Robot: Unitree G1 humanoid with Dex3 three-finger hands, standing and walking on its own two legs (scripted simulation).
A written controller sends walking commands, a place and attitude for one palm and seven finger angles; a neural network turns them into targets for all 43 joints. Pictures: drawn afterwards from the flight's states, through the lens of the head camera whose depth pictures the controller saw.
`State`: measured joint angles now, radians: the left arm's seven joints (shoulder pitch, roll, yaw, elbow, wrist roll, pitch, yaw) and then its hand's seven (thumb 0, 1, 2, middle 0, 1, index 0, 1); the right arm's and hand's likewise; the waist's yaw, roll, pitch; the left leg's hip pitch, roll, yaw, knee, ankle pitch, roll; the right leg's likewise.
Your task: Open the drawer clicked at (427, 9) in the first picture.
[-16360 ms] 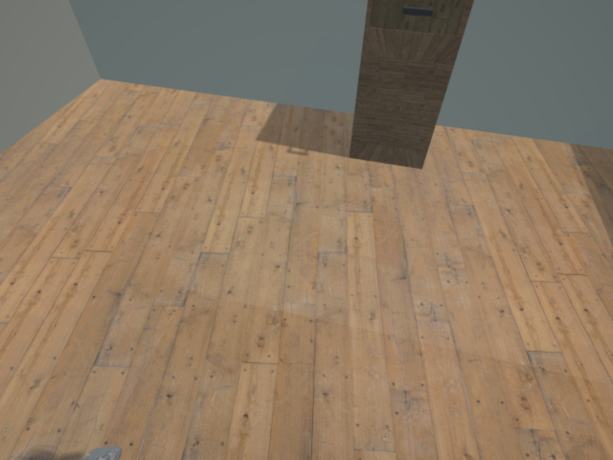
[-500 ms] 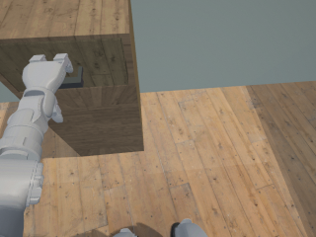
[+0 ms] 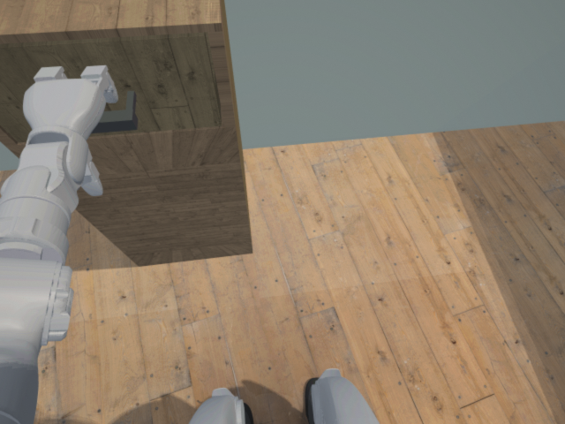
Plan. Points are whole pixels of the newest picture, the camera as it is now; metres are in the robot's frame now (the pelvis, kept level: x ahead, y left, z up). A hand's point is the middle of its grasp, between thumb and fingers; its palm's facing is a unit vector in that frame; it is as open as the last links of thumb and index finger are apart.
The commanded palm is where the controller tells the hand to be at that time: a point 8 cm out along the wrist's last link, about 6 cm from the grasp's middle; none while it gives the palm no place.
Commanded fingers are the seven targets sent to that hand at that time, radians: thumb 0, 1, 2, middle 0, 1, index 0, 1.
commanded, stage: lower the fingers behind the handle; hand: left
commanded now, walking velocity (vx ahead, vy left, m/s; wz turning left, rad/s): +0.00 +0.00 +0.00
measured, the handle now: (97, 111) +0.57 +0.24 +0.05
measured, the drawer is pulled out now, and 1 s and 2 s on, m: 0.00 0.00 0.00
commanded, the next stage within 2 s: lift the fingers back up to retry in 0.18 s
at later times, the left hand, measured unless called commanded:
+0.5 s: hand (85, 129) +0.53 +0.24 +0.06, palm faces -0.07 +0.00 -1.00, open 13.7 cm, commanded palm +0.51 +0.25 +0.11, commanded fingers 0.00 -0.50 0.30 -0.30 -1.20 -0.30 -1.20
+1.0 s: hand (69, 111) +0.53 +0.25 +0.10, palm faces -0.04 -0.03 -1.00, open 13.6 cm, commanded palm +0.51 +0.25 +0.16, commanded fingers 0.00 -0.50 0.30 -0.30 -1.20 -0.30 -1.20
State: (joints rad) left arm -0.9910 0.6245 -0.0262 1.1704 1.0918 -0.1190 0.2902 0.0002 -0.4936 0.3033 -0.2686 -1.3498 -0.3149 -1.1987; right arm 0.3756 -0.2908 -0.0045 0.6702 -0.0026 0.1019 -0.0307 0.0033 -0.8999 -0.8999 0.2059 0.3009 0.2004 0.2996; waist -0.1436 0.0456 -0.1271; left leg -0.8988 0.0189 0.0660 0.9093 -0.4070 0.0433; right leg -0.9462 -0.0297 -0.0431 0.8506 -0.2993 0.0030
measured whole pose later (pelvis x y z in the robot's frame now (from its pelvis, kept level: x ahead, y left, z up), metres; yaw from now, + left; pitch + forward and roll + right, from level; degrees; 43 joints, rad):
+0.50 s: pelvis -0.01 +0.00 +0.00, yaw +0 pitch +23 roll -1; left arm -1.01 0.66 -0.01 1.15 1.08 -0.13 0.21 0.00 -0.49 0.30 -0.31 -1.35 -0.34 -1.21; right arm 0.38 -0.29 0.00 0.65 0.00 0.09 -0.05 0.00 -0.90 -0.90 0.21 0.30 0.20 0.30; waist -0.16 0.05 -0.11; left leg -0.91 0.02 0.06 0.90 -0.39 0.04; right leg -0.95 -0.02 -0.04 0.83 -0.28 0.00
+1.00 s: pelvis +0.05 +0.00 +0.03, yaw +1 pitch +17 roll -1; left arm -0.81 0.55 -0.02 0.98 1.05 -0.12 0.21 0.00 -0.49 0.30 -0.35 -1.21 -0.36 -1.21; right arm 0.35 -0.27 -0.05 0.70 -0.01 0.13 -0.02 0.00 -0.90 -0.90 0.21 0.30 0.20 0.30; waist -0.08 0.06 -0.12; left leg -0.60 0.01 0.05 0.67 -0.38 0.03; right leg -0.64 -0.02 -0.06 0.62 -0.28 0.01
